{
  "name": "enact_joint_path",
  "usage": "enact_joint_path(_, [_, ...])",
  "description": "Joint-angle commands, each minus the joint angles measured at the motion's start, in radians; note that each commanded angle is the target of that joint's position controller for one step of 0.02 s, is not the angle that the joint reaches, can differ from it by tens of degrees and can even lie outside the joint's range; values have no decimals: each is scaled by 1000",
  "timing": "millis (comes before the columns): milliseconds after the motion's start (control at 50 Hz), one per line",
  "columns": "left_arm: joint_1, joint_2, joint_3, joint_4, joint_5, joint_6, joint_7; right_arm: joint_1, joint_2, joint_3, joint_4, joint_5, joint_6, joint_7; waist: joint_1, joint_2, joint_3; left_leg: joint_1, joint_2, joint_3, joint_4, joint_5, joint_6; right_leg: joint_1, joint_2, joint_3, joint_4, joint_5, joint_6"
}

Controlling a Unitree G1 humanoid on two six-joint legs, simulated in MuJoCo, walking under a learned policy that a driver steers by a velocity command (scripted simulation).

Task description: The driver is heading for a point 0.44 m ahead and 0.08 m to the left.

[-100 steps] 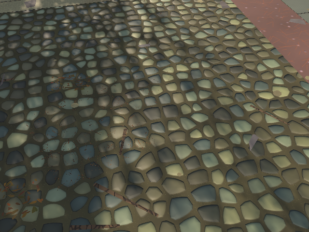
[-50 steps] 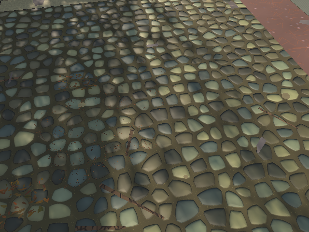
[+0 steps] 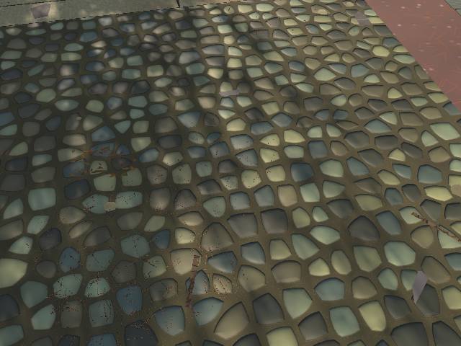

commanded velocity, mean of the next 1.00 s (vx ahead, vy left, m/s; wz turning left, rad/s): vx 0.29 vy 0.00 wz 0.02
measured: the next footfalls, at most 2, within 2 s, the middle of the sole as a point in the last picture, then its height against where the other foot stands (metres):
right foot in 0.34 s outside the picture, level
left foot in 0.80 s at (213, 345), level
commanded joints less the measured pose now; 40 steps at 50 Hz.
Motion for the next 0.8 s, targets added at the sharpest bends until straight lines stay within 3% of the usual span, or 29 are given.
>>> enact_joint_path(20, [63, 21, 8, -27, 10, 25, -16, 75, -76, -3, -9, 3, -28, -6, 34, 68, 46, 1, 282, -259, -268, 101, 123, -113, -55, 5, -69, 62, 21])
enact_joint_path(120, [-198, 19, -1, -119, -2, 25, -24, 158, -76, 9, 7, 6, -30, -4, -17, 68, 81, 63, 245, -173, -282, 251, 106, -177, -43, -50, -368, 245, 54])
enact_joint_path(220, [-329, 26, -5, -166, -10, 19, -23, 246, -88, 12, 39, 1, -29, -14, -55, 91, 84, 206, 267, -141, -237, 413, 90, -141, 5, -86, -553, 285, 25])
enact_joint_path(280, [-305, 47, 5, -171, -9, 8, -15, 236, -107, 8, 48, -7, -23, -25, -25, 101, 64, 301, 294, -127, -130, 657, 77, -71, 45, -98, -607, 178, -19])
enact_joint_path(300, [-238, 61, 14, -151, -8, 2, -8, 224, -120, 4, 48, -9, -20, -28, 6, 113, 25, 313, 294, -116, -41, 800, 65, 17, 77, -109, -621, 129, -37])
enact_joint_path(320, [-104, 79, 25, -108, -5, -5, 0, 211, -132, 0, 49, -9, -15, -27, 62, 108, -45, 304, 277, -98, 116, 869, 50, 163, 109, -121, -663, 125, -59])
enact_joint_path(340, [69, 119, 44, -55, 11, -17, 10, 206, -120, 5, 42, -2, -12, -25, 128, 84, -138, 167, 241, -85, 332, 730, 33, 416, 62, -69, -694, 155, -89])
enact_joint_path(360, [224, 224, 71, -38, 39, -22, 23, 238, -46, 25, 1, 26, -13, -15, 151, -57, -292, -117, 158, -42, 680, 300, 4, 719, -226, 270, -711, 46, -160])
enact_joint_path(380, [215, 246, 80, -33, 14, -7, 13, 326, -32, 17, 14, 52, -11, -13, 106, -187, -403, -333, -9, -92, 979, -342, -21, 827, -411, 678, -849, 151, -277])
enact_joint_path(400, [98, 197, 67, -50, -13, 0, 8, 235, -98, -2, 4, 30, -3, -22, 65, -27, -262, -391, 63, -180, 1009, -264, -15, 688, -356, 532, -853, 261, -243])
enact_joint_path(420, [16, 128, 45, -57, -19, -9, 7, 161, -73, 2, -15, 19, -7, -23, 43, 2, -136, -387, 91, -181, 965, -205, -21, 540, -319, 373, -861, 457, -219])
enact_joint_path(440, [-12, 78, 30, -48, -16, -18, 6, 143, -48, 3, -11, 11, -4, -24, 13, 26, -73, -346, 118, -178, 906, -184, -26, 433, -269, 253, -876, 622, -179])
enact_joint_path(460, [-8, 43, 19, -31, -21, -25, 13, 143, -41, -1, -10, -7, 9, -21, -11, 10, -47, -308, 134, -180, 847, -178, -35, 367, -223, 165, -886, 698, -148])
enact_joint_path(500, [22, 27, 6, -5, -17, -35, 17, 178, -9, 0, 6, -17, 36, -14, -41, -15, -52, -232, 116, -164, 784, -159, -49, 306, -191, 81, -894, 832, -123])
enact_joint_path(540, [32, 66, 8, 7, -18, -44, 18, 172, -2, -1, 5, -17, 53, -11, -66, -30, -62, -230, 101, -146, 720, -122, -61, 293, -173, 26, -894, 914, -129])
enact_joint_path(580, [27, 75, 2, 13, -14, -41, 20, 122, 0, 4, -6, -16, 62, -12, -72, -49, -54, -234, 105, -122, 594, -65, -68, 284, -144, -26, -891, 922, -116])
enact_joint_path(620, [34, 68, -8, 22, -14, -33, 23, 42, 3, 14, -24, -10, 63, -15, -53, -76, -46, -201, 106, -92, 449, -2, -70, 274, -118, -62, -888, 900, -100])
enact_joint_path(680, [95, 73, -13, 53, -14, -21, 26, -14, -7, 21, -28, -2, 63, -24, -19, -83, -65, -157, 98, -71, 339, 44, -67, 322, -131, -53, -862, 861, -101])
enact_joint_path(760, [90, 61, -20, 72, -17, 2, 38, -7, -13, 25, -6, -4, 50, -36, -26, -56, -34, -67, 97, -74, 156, 35, -44, 327, -153, -4, -787, 657, -87])
enact_joint_path(780, [95, 56, -22, 78, -18, 6, 41, 13, -17, 26, 5, -8, 41, -39, -38, -16, -29, 8, 116, -101, 38, 157, -39, 303, -130, 0, -752, 533, -52])
enact_joint_path(800, [134, 45, -25, 78, -11, 8, 43, 56, -76, 15, 18, -13, 29, -44, -24, 55, -63, 115, 211, -191, 27, 421, -33, 262, -87, -10, -703, 335, -13])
